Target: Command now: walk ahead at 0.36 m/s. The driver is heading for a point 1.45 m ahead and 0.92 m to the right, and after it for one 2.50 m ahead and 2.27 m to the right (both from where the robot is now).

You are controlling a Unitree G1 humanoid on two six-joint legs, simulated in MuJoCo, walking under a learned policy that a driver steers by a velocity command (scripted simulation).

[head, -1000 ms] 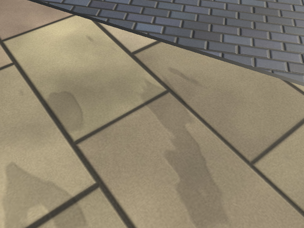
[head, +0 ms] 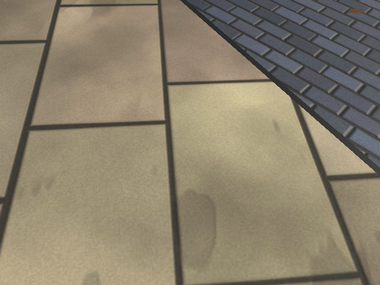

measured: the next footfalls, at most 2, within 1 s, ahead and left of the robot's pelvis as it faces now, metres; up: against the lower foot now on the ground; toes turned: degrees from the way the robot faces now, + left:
right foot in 0.20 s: +0.28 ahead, -0.14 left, +0.00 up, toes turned -5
left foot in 0.64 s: +0.31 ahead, +0.08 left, +0.00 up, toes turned -25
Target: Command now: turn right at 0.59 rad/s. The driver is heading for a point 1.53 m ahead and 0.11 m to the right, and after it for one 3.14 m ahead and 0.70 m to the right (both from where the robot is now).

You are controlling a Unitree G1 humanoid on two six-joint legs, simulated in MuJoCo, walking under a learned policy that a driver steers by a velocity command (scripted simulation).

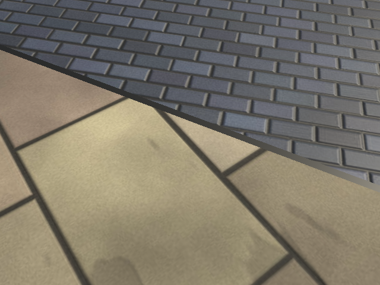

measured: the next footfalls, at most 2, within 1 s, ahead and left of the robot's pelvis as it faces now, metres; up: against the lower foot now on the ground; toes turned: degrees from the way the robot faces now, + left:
right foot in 0.08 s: +0.01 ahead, -0.14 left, +0.00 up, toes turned -10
left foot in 0.52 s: +0.09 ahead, +0.09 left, +0.00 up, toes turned -18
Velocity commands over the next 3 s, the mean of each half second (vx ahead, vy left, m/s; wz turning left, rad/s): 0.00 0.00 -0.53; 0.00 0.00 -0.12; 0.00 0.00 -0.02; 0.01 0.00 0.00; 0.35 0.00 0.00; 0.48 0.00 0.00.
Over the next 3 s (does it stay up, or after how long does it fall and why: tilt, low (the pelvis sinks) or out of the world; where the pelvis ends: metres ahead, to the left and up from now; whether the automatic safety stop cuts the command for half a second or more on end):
stays up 0.45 -0.12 0.01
